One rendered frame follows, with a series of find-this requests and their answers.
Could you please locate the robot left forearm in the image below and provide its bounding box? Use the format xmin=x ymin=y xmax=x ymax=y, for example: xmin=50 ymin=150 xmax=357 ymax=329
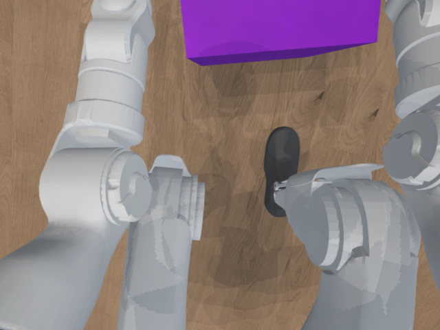
xmin=39 ymin=0 xmax=155 ymax=200

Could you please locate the robot right thigh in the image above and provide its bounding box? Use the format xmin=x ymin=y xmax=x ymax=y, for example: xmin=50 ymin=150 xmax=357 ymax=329
xmin=301 ymin=178 xmax=419 ymax=330

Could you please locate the robot right forearm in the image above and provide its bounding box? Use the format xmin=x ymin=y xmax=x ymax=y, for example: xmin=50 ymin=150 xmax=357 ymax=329
xmin=384 ymin=0 xmax=440 ymax=119

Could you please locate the robot left upper arm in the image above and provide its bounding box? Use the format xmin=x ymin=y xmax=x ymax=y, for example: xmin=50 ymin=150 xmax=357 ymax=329
xmin=0 ymin=147 xmax=153 ymax=330

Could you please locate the robot thigh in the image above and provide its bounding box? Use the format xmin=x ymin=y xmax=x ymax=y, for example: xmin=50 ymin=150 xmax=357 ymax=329
xmin=301 ymin=178 xmax=419 ymax=330
xmin=116 ymin=166 xmax=205 ymax=330

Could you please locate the carton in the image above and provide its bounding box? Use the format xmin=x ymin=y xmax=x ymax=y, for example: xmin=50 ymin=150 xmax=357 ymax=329
xmin=180 ymin=0 xmax=381 ymax=66

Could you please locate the robot left thigh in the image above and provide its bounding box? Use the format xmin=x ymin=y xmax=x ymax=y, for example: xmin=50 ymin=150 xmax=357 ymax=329
xmin=116 ymin=166 xmax=205 ymax=330

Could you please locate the robot right upper arm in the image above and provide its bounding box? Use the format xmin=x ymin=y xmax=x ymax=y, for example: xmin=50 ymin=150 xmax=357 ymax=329
xmin=383 ymin=106 xmax=440 ymax=293

